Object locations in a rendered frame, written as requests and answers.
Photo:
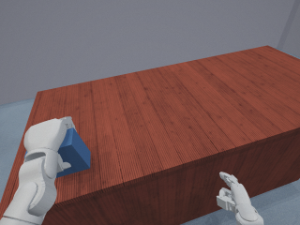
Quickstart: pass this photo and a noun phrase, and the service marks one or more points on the robot left hand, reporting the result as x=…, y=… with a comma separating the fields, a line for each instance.
x=49, y=135

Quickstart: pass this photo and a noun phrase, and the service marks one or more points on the robot right hand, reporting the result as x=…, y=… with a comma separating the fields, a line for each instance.
x=228, y=199

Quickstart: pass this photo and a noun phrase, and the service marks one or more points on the robot right forearm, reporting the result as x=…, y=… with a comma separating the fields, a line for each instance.
x=246, y=214

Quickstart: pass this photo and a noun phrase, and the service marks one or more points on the robot left forearm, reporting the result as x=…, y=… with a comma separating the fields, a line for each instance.
x=36, y=192

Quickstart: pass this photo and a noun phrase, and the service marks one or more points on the table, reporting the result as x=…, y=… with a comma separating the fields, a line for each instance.
x=158, y=138

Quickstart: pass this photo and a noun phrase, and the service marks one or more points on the sponge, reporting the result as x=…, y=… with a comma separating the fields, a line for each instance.
x=73, y=151

